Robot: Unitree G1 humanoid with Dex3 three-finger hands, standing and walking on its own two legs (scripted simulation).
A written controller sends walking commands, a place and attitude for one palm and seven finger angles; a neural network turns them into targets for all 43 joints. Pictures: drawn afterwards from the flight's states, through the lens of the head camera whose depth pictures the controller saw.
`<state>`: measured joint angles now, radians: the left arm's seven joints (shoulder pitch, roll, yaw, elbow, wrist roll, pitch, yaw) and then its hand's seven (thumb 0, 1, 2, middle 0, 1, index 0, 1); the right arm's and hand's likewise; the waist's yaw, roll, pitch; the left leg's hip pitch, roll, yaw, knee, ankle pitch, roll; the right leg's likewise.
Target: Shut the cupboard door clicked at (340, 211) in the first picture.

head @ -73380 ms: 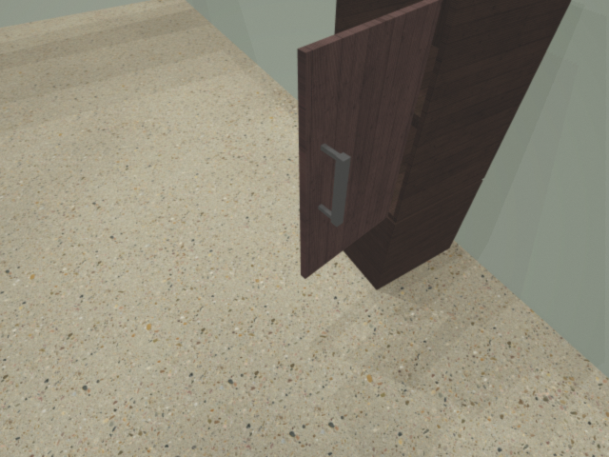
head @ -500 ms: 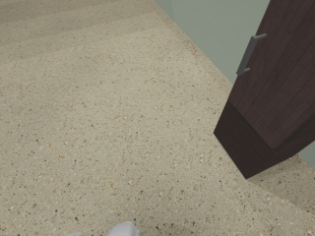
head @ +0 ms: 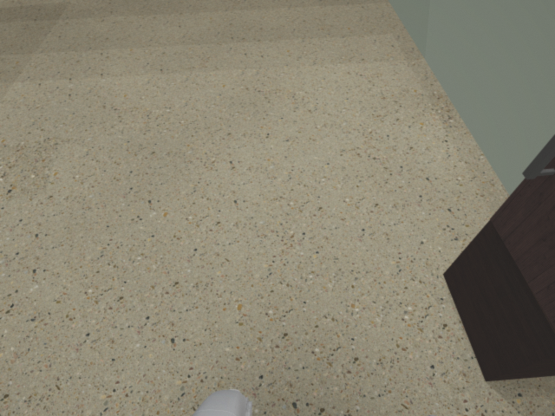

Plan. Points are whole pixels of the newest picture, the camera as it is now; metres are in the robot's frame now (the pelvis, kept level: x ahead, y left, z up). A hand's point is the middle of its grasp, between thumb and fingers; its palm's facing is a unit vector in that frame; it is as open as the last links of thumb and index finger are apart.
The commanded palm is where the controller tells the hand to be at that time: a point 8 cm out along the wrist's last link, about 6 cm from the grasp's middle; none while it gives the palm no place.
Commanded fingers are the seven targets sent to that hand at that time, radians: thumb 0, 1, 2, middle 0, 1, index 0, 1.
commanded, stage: walk to a spot facing it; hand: left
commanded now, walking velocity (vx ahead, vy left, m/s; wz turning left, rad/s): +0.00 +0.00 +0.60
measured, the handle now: out of the picture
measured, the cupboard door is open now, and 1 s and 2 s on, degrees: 2 2 2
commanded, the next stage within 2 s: turn to face it in 1.28 s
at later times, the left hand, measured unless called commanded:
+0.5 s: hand out of the picture +0.11 +0.22 -0.14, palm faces +0.29 -0.91 -0.29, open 7.4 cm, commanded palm none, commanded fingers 0.00 0.90 0.90 -0.20 -0.30 -0.20 -0.30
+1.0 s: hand out of the picture +0.04 +0.22 -0.19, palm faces +0.63 -0.75 -0.21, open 7.4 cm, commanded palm none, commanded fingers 0.00 0.90 0.90 -0.20 -0.30 -0.20 -0.30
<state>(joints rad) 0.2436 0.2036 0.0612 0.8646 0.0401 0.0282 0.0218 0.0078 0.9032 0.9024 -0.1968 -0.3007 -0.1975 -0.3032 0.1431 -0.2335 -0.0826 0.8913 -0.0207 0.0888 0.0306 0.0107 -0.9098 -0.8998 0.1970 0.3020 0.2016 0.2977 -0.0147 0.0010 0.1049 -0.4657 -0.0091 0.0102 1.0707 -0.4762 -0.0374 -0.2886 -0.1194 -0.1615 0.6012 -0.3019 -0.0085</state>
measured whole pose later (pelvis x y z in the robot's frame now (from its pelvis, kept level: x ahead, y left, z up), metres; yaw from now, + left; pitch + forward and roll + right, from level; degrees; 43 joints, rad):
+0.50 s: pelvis +0.07 -0.01 -0.01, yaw +18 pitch +0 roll +1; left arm 0.19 0.22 0.07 0.85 0.03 -0.03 -0.02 0.01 0.90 0.90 -0.20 -0.30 -0.20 -0.30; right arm 0.32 -0.22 -0.06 0.99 -0.03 0.04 0.01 0.01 -0.91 -0.90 0.20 0.30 0.20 0.30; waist -0.03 0.04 0.06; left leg -0.35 -0.02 -0.08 0.94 -0.51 0.02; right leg -0.33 -0.07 -0.12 0.63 -0.30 -0.02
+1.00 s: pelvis +0.19 +0.08 -0.02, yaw +36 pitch -1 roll +0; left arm 0.37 0.22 0.08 1.01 0.03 0.02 -0.01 0.01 0.90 0.90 -0.20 -0.30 -0.20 -0.30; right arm 0.07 -0.23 -0.04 0.84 -0.03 -0.04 0.02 0.01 -0.91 -0.90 0.20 0.30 0.20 0.30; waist 0.03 -0.04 0.13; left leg -0.41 0.00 0.11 0.68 -0.25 0.07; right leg -0.37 -0.17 -0.11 1.20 -0.48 0.04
